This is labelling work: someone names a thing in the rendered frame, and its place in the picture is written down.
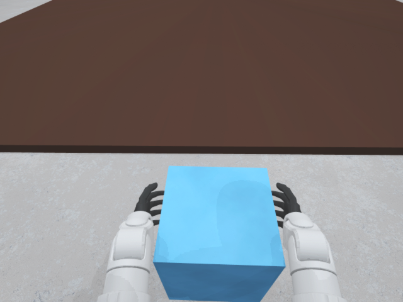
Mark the left robot forearm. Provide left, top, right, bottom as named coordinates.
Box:
left=97, top=211, right=154, bottom=302

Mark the carton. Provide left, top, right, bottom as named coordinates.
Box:
left=153, top=166, right=286, bottom=302

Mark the left robot hand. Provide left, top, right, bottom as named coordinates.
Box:
left=134, top=182, right=164, bottom=226

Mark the right robot hand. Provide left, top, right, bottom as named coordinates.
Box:
left=271, top=182, right=301, bottom=228

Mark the right robot forearm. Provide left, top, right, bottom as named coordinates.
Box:
left=283, top=212, right=347, bottom=302

